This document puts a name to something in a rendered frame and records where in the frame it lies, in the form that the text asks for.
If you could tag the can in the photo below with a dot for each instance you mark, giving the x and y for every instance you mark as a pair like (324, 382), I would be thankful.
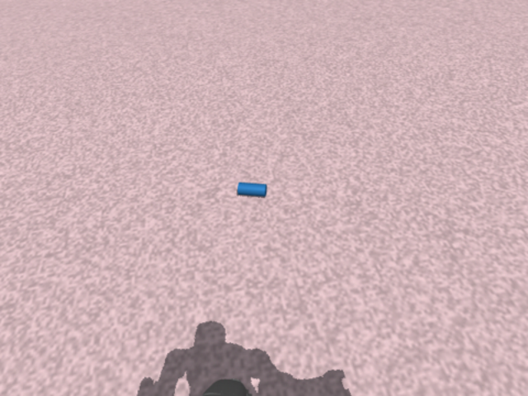
(251, 189)

